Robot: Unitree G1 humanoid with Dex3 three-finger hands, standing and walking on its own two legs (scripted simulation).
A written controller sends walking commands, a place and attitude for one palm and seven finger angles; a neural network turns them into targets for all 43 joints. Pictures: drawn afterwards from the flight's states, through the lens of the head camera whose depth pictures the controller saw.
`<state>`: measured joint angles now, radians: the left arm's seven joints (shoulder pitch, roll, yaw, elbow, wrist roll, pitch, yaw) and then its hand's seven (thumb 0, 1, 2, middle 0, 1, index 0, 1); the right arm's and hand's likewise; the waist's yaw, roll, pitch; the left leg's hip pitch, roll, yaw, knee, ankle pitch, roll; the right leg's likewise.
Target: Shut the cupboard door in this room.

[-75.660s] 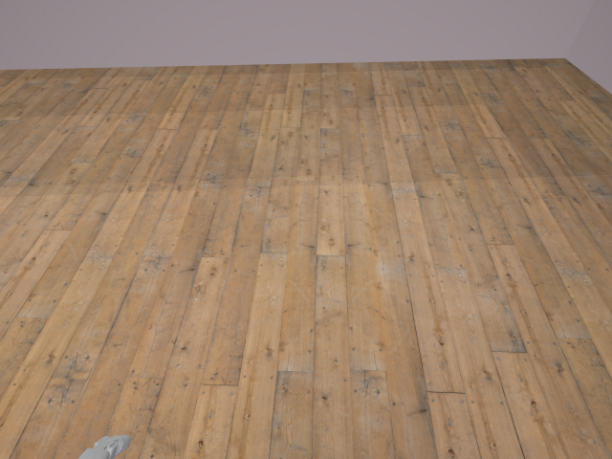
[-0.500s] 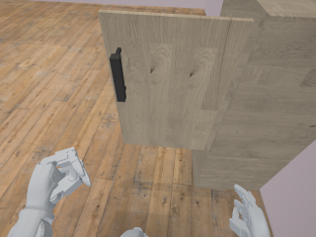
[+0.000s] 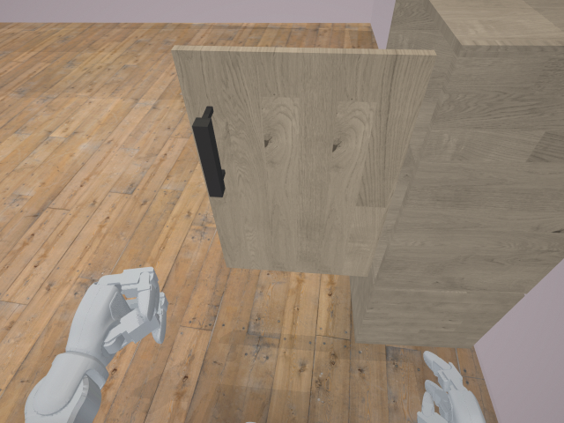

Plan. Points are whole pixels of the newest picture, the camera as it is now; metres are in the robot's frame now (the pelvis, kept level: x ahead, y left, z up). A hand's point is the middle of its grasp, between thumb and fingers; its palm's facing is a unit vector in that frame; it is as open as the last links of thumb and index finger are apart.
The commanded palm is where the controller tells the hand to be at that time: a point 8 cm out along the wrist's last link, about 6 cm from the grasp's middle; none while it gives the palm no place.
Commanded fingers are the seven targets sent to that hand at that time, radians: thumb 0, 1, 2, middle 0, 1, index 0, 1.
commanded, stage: raise the hand and make a fist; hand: left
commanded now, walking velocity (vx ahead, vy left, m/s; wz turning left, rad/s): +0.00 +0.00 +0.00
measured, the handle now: (213, 153) +0.53 +0.17 +0.10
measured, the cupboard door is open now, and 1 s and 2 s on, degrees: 88 88 88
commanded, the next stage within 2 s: bring the fist close to the handle in 0.20 s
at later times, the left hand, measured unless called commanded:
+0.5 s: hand (168, 289) +0.26 +0.17 +0.10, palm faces +0.02 -1.00 -0.07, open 3.1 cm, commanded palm +0.24 +0.22 +0.10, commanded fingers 0.00 0.90 0.90 -1.30 -1.50 -1.30 -1.50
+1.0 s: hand (197, 232) +0.35 +0.15 +0.10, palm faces -0.04 -1.00 -0.03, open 3.1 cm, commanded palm +0.34 +0.20 +0.10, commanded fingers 0.00 0.90 0.90 -1.30 -1.50 -1.30 -1.50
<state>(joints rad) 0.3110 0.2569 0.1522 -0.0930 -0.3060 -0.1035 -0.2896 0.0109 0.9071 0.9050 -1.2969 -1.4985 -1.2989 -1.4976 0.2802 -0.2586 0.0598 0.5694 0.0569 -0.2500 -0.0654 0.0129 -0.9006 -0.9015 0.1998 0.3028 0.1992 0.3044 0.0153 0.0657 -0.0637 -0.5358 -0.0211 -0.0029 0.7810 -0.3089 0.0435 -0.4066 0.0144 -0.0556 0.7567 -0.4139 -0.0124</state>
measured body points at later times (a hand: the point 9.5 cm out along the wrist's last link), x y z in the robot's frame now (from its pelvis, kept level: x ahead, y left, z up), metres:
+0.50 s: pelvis +0.00 -0.03 +0.00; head +0.01 -0.05 +0.45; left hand +0.25 +0.22 +0.11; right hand +0.18 -0.26 -0.08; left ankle +0.06 +0.09 -0.71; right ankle -0.01 -0.11 -0.71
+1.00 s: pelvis +0.02 -0.01 +0.00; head +0.04 -0.03 +0.45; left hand +0.35 +0.21 +0.10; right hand +0.16 -0.26 -0.09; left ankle +0.06 +0.09 -0.71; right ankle -0.01 -0.11 -0.71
